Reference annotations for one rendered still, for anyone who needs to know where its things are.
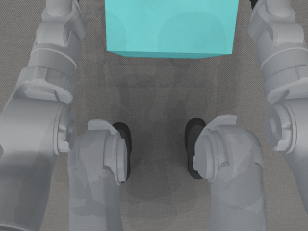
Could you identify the robot right forearm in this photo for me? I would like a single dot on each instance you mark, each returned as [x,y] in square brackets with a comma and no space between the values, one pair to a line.
[280,49]

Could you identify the robot left forearm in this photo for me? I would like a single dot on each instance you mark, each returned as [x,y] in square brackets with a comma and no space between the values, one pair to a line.
[54,57]

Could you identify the right robot shin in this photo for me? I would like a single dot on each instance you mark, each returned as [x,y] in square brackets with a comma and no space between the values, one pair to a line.
[229,120]

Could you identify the carton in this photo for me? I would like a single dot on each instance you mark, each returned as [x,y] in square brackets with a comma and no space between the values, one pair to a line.
[178,29]

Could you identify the robot left upper arm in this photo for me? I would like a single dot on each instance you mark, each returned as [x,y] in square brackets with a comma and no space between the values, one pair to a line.
[33,133]

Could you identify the robot right upper arm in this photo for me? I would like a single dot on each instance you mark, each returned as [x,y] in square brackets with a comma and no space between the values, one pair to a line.
[286,130]

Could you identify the robot right thigh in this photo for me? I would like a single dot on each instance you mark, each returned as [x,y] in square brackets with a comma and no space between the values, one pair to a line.
[238,199]

